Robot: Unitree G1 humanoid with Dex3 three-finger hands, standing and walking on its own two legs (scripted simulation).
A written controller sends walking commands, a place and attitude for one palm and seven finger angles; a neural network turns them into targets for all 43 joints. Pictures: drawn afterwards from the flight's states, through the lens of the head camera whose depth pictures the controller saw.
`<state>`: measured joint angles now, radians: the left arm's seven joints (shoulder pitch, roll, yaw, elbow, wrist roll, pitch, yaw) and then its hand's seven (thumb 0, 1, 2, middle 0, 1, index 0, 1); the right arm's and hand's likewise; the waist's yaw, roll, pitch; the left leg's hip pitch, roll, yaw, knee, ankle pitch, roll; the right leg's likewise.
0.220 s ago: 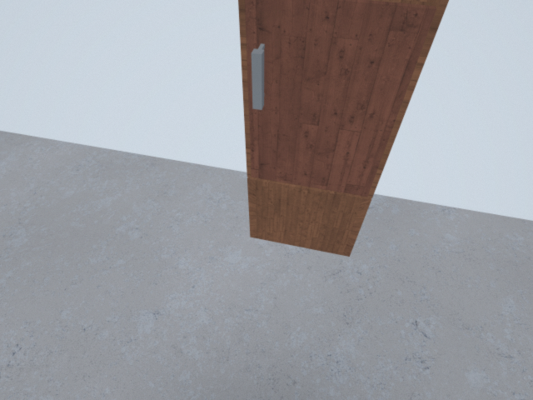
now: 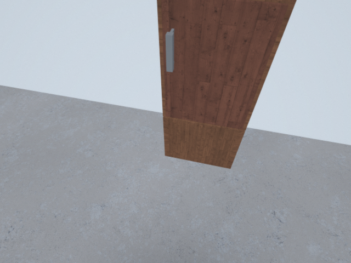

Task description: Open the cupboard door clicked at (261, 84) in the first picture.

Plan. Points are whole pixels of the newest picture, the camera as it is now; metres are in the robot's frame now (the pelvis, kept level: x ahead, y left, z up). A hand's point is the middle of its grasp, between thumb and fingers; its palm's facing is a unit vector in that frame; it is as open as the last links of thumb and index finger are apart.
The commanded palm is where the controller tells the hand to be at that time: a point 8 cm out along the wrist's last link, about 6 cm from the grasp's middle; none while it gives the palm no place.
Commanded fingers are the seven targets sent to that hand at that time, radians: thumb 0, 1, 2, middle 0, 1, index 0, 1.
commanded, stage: stand and wait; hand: left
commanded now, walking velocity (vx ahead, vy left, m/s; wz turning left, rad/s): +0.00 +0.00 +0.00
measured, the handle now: (171, 50) +0.85 +0.06 +0.05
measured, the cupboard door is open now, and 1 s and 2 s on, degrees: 0 0 0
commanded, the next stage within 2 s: look at it before walking up in 0.06 s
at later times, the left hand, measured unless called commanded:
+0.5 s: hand out of the picture +0.02 +0.20 -0.17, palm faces +0.00 -0.97 -0.25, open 7.4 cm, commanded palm none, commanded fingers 0.00 0.90 0.90 -0.20 -0.30 -0.20 -0.30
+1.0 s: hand out of the picture +0.02 +0.18 -0.18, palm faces -0.04 -0.97 -0.23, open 7.4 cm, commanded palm none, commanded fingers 0.00 0.90 0.90 -0.20 -0.30 -0.20 -0.30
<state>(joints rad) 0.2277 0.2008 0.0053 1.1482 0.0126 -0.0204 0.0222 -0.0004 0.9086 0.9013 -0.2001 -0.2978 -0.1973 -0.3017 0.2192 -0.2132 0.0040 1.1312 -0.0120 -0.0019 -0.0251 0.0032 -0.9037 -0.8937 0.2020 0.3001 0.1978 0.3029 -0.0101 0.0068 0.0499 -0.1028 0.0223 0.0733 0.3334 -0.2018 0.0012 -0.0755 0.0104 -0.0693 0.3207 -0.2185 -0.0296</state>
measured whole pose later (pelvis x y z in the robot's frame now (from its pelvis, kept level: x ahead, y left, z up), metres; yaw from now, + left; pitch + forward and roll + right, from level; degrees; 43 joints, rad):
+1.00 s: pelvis +0.00 -0.01 +0.00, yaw -3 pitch -2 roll +0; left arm 0.23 0.19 0.01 1.14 0.01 0.00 0.02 0.00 0.91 0.90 -0.20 -0.30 -0.20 -0.30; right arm 0.22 -0.20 0.00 1.11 -0.01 0.02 -0.04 0.00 -0.90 -0.89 0.20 0.30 0.20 0.30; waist -0.01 0.01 0.06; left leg -0.12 0.06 0.12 0.38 -0.23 -0.01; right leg -0.11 0.04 -0.02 0.36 -0.23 -0.04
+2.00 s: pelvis +0.19 -0.01 -0.03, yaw -10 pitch -2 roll -1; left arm 0.15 0.17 0.07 1.01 0.02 -0.02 -0.01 0.00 0.93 0.90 -0.20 -0.30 -0.19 -0.30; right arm 0.51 -0.08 0.00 1.18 -0.02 -0.03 -0.04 0.00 -0.90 -0.89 0.20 0.30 0.20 0.30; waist -0.04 0.02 0.14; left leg 0.15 0.06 0.20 0.43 -0.52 -0.01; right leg -0.47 0.01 -0.12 0.69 -0.19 -0.11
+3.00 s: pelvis +0.29 -0.07 -0.01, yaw -10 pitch -1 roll +0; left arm 0.18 0.17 0.03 1.00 0.02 0.01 0.03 0.00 0.91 0.90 -0.20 -0.30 -0.20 -0.30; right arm 0.23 -0.22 -0.04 1.05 -0.01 0.03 -0.02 0.00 -0.91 -0.89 0.20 0.30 0.19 0.30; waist -0.01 -0.01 0.08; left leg -0.17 0.02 0.02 0.49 -0.29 -0.01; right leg -0.26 -0.01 -0.05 0.54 -0.27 -0.01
